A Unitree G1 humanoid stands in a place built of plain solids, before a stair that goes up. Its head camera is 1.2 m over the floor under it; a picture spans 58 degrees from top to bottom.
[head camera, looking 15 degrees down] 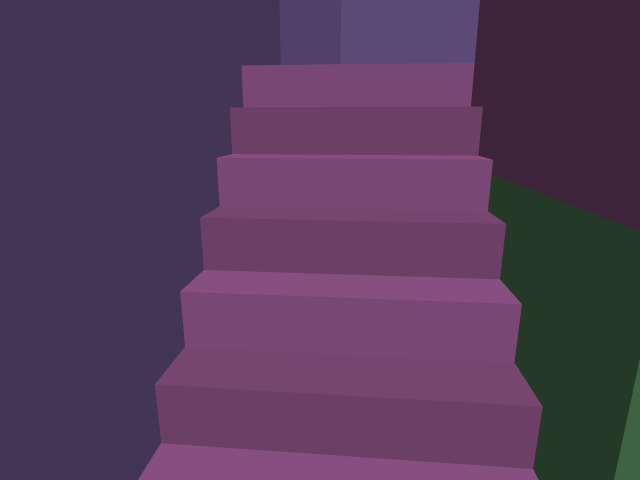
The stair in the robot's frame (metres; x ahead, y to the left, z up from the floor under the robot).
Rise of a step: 0.21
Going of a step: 0.24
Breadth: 1.15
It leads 5 degrees to the right of straight ahead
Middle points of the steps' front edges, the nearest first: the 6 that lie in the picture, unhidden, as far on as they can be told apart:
1.12 -0.06 0.43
1.35 -0.08 0.64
1.59 -0.11 0.85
1.82 -0.13 1.06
2.06 -0.15 1.28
2.29 -0.17 1.49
